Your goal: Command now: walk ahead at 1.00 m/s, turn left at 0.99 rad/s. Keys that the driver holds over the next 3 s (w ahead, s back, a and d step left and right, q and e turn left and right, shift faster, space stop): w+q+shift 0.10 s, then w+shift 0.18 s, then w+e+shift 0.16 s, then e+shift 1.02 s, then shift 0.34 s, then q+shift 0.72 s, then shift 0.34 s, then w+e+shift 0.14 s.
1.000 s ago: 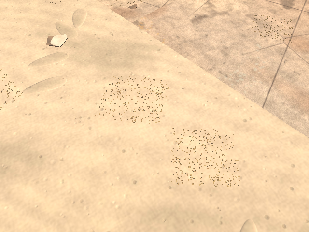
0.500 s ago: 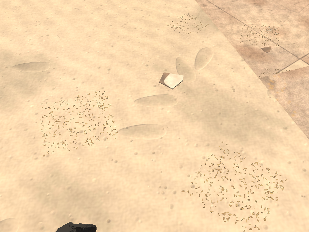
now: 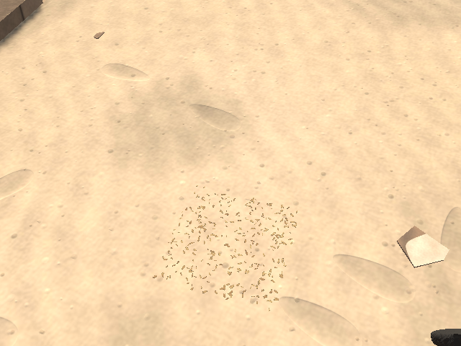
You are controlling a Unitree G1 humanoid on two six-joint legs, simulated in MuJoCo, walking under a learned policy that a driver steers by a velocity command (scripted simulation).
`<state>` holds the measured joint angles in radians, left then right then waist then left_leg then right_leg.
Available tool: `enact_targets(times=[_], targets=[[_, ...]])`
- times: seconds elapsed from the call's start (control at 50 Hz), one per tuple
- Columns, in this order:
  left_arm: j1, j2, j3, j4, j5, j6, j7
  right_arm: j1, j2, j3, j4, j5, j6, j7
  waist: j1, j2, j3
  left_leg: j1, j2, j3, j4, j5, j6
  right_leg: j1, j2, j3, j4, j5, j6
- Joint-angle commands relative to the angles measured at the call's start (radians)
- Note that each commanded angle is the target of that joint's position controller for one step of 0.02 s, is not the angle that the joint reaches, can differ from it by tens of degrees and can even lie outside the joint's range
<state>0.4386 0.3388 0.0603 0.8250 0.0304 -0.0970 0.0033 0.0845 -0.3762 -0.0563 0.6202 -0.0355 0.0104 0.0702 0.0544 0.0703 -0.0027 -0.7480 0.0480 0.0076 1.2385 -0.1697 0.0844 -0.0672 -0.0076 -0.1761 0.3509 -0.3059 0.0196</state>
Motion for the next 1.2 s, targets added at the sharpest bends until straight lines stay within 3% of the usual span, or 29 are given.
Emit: enact_targets(times=[0.02, 0.12, 0.18, 0.2, 0.22, 0.24, 0.26, 0.3, 0.36, 0.42, 0.5, 0.56, 0.58, 0.6, 0.62, 0.64, 0.66, 0.68, 0.7, 0.72, 0.78, 0.84, 0.92, 1.06, 1.08, 1.1, 1.12, 1.16, 1.2], targets=[[-0.091, 0.043, -0.006, -0.054, 0.000, -0.038, -0.009, -0.071, 0.016, 0.026, -0.107, 0.006, 0.000, 0.017, -0.073, -0.138, 0.098, -0.039, 0.044, -0.010, -0.123, 0.143, 0.002, -0.071, -0.222, 0.057, -0.234, 0.339, -0.063], [0.035, 0.110, 0.005, -0.006, 0.002, -0.026, 0.010, -0.187, 0.037, 0.043, -0.114, 0.001, -0.014, 0.036, -0.044, -0.125, 0.123, 0.164, -0.078, 0.193, -0.454, 0.144, 0.087, 0.067, -0.194, -0.109, -0.158, 1.054, -0.011], [0.005, 0.199, 0.022, -0.015, 0.006, 0.015, 0.032, 0.122, -0.034, 0.009, -0.010, -0.005, -0.027, 0.006, -0.223, -0.206, -0.051, 0.530, -0.172, 0.144, -0.512, -0.011, 0.148, 0.088, -0.267, -0.076, 0.249, 1.426, -0.043], [-0.046, 0.196, 0.020, -0.037, 0.006, 0.025, 0.029, 0.344, -0.073, -0.017, 0.069, -0.007, -0.034, -0.014, -0.319, -0.194, -0.132, 0.792, -0.166, 0.078, -0.613, 0.002, 0.182, -0.032, -0.258, -0.071, 0.525, 1.308, -0.070], [-0.031, 0.126, 0.011, -0.046, 0.016, 0.027, 0.014, 0.370, -0.133, -0.046, 0.108, -0.005, -0.029, -0.040, -0.270, -0.061, -0.151, 1.001, -0.051, -0.090, -0.621, -0.095, 0.194, -0.284, -0.140, -0.058, 0.893, 0.430, -0.067], [0.070, 0.028, -0.017, -0.140, -0.016, 0.019, 0.001, 0.285, -0.243, -0.067, 0.061, -0.018, -0.019, -0.051, -0.119, 0.174, -0.301, 1.268, 0.254, -0.647, -0.719, -0.066, 0.349, -0.660, -0.013, 0.050, 1.272, -0.216, -0.023], [-0.103, 0.102, -0.010, -0.182, -0.016, -0.002, 0.002, 0.350, -0.204, -0.070, 0.048, -0.003, -0.011, -0.064, -0.216, -0.015, -0.343, 1.230, 0.240, -0.747, -0.889, -0.164, 0.346, -0.758, -0.019, 0.204, 1.292, -0.080, -0.031], [-0.126, 0.073, -0.024, -0.160, -0.025, -0.010, 0.002, 0.270, -0.117, -0.051, 0.094, 0.001, -0.037, -0.077, -0.114, -0.140, -0.050, 0.885, 0.212, -0.545, -0.978, -0.092, 0.272, -0.738, -0.110, 0.204, 1.119, -0.005, -0.041], [-0.056, 0.017, -0.034, -0.104, -0.001, 0.053, -0.022, 0.223, -0.015, -0.010, 0.121, 0.006, -0.093, -0.079, -0.009, -0.150, 0.037, 0.549, 0.140, -0.308, -1.062, -0.005, 0.209, -0.539, -0.156, 0.249, 0.951, -0.023, -0.027], [-0.205, -0.014, -0.039, -0.145, -0.015, 0.067, -0.040, 0.262, -0.016, -0.012, 0.158, 0.013, -0.129, -0.057, -0.040, -0.073, 0.144, 0.495, 0.086, -0.113, -1.151, 0.126, 0.145, -0.625, -0.149, 0.240, 0.753, 0.131, -0.042], [-0.323, -0.062, -0.053, -0.164, -0.018, 0.036, -0.066, 0.268, 0.010, 0.009, 0.171, 0.037, -0.162, -0.053, -0.067, -0.084, 0.138, 0.500, 0.022, 0.120, -1.138, 0.639, 0.038, -0.440, -0.066, 0.079, 0.371, 0.543, -0.090], [-0.261, -0.030, -0.042, -0.130, -0.004, 0.027, -0.079, 0.275, -0.053, -0.002, 0.178, 0.042, -0.164, -0.083, -0.046, -0.026, 0.047, 0.707, 0.041, 0.165, -0.969, 0.944, -0.031, -0.353, 0.044, 0.008, 0.246, 0.604, -0.120], [-0.277, 0.044, -0.004, -0.171, -0.067, 0.005, -0.078, 0.265, -0.119, -0.019, 0.151, 0.047, -0.129, -0.112, -0.039, 0.026, -0.036, 0.771, 0.062, 0.126, -0.829, 1.081, -0.082, -0.303, 0.092, 0.033, 0.262, 0.538, -0.106], [-0.156, 0.102, 0.022, -0.149, -0.078, 0.006, -0.080, 0.218, -0.144, -0.028, 0.135, 0.031, -0.099, -0.131, 0.043, 0.047, -0.102, 0.800, 0.071, 0.126, -0.666, 1.133, -0.116, -0.216, 0.114, 0.042, 0.251, 0.501, -0.111], [0.038, 0.145, 0.047, -0.099, -0.072, 0.018, -0.071, 0.138, -0.149, -0.031, 0.105, 0.019, -0.081, -0.137, 0.145, 0.056, -0.162, 0.707, 0.064, 0.124, -0.422, 1.106, -0.135, -0.016, 0.104, 0.079, 0.243, 0.530, -0.130], [0.158, 0.155, 0.051, -0.059, -0.064, 0.033, -0.047, 0.090, -0.097, -0.020, 0.090, 0.028, -0.082, -0.124, 0.204, -0.105, -0.139, 0.537, -0.073, 0.143, 0.002, 0.436, -0.171, 0.139, 0.026, 0.188, 0.118, 0.668, -0.172], [0.080, 0.198, 0.038, -0.092, -0.008, 0.027, -0.036, 0.264, 0.086, 0.025, 0.050, -0.009, -0.099, -0.093, 0.010, -0.454, -0.199, 0.111, -0.204, 0.002, 0.416, -0.540, -0.208, 0.432, -0.158, 0.530, 0.321, 1.232, -0.318], [0.010, 0.212, 0.046, -0.167, 0.033, 0.019, -0.036, 0.376, 0.023, 0.035, 0.036, 0.033, -0.122, -0.068, 0.011, -0.291, -0.502, 0.043, -0.192, -0.210, 0.541, -0.467, -0.184, 0.538, -0.339, 0.882, 0.167, 0.975, -0.477], [-0.094, 0.191, 0.057, -0.239, 0.004, 0.030, -0.034, 0.268, -0.070, 0.018, 0.009, 0.047, -0.128, -0.063, 0.024, -0.118, -0.439, 0.074, -0.138, -0.221, 0.427, -0.357, -0.130, 0.394, -0.291, 0.878, 0.066, 0.651, -0.449], [-0.178, 0.148, 0.045, -0.252, -0.036, 0.037, -0.031, 0.179, -0.065, 0.013, -0.023, 0.042, -0.121, -0.068, -0.033, 0.023, -0.232, 0.034, -0.105, -0.182, 0.323, -0.317, -0.113, 0.172, -0.227, 0.812, -0.003, 0.426, -0.411], [-0.257, 0.125, 0.038, -0.275, -0.036, 0.045, -0.022, 0.167, -0.062, 0.005, -0.031, 0.016, -0.074, -0.089, -0.113, 0.019, -0.046, 0.146, -0.053, -0.165, 0.106, -0.277, -0.141, -0.217, -0.116, 0.671, -0.072, 0.524, -0.360], [-0.237, 0.132, 0.047, -0.252, -0.046, 0.060, 0.005, 0.112, 0.004, 0.022, -0.050, 0.006, -0.071, -0.110, -0.101, -0.029, -0.087, 0.206, -0.080, -0.122, -0.187, -0.189, -0.186, -0.289, -0.017, 0.535, 0.002, 0.807, -0.308], [-0.243, 0.147, 0.061, -0.264, -0.072, 0.121, 0.049, 0.011, 0.005, 0.020, -0.063, 0.031, -0.057, -0.114, -0.064, -0.131, -0.204, 0.225, -0.128, -0.153, -0.416, 0.012, -0.205, -0.191, 0.024, 0.559, 0.076, 0.640, -0.199], [-0.276, 0.106, 0.062, -0.317, -0.057, 0.145, 0.055, -0.047, -0.037, -0.016, -0.049, 0.034, -0.094, -0.091, -0.047, -0.243, -0.125, 0.333, -0.118, -0.218, -0.781, 0.067, -0.148, -0.117, 0.025, 0.750, 0.182, 0.344, -0.142], [-0.295, 0.088, 0.056, -0.328, -0.058, 0.147, 0.049, -0.001, -0.036, -0.022, -0.028, 0.035, -0.099, -0.088, -0.070, -0.210, -0.133, 0.468, -0.074, -0.209, -0.897, 0.192, -0.118, -0.174, 0.067, 0.720, 0.259, 0.202, -0.116], [-0.214, 0.013, 0.034, -0.320, -0.047, 0.149, 0.041, 0.003, -0.063, -0.029, -0.031, 0.024, -0.093, -0.094, -0.023, -0.042, -0.185, 0.676, 0.122, -0.357, -0.880, 0.328, -0.024, -0.322, 0.148, 0.606, 0.461, -0.216, -0.073], [-0.170, 0.042, 0.036, -0.346, -0.054, 0.144, 0.031, 0.032, -0.089, -0.035, -0.036, -0.011, -0.073, -0.097, 0.011, 0.181, -0.199, 0.771, 0.316, -0.596, -0.883, 0.516, 0.145, -0.508, 0.233, 0.438, 0.625, -0.420, -0.019], [-0.173, 0.180, 0.073, -0.305, -0.055, 0.138, 0.011, 0.021, -0.019, -0.032, -0.061, 0.008, -0.057, -0.108, -0.027, 0.103, -0.174, 0.720, 0.318, -0.566, -0.872, 0.323, 0.185, -0.592, 0.093, 0.374, 0.893, -0.280, 0.053], [-0.187, 0.164, 0.073, -0.287, -0.059, 0.161, 0.021, -0.027, -0.003, -0.025, -0.077, 0.019, -0.032, -0.122, -0.026, 0.008, -0.093, 0.602, 0.209, -0.368, -0.885, 0.166, 0.108, -0.600, 0.046, 0.322, 0.972, -0.151, 0.072]])
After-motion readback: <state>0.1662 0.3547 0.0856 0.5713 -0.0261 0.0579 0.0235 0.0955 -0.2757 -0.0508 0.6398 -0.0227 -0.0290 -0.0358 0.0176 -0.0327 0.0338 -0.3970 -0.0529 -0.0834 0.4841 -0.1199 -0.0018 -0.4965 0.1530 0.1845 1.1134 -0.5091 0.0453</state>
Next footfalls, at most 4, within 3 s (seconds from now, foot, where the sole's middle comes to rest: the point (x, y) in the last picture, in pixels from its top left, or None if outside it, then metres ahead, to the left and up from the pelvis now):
0.22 left None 0.37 0.07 -0.77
0.64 right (253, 244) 0.83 0.02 -0.77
1.10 left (215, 199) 1.01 0.16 -0.77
1.54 right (268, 253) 0.80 -0.03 -0.77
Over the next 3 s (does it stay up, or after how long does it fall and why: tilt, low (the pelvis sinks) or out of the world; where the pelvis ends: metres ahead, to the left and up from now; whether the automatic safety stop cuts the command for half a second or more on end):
stays up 0.87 0.10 0.01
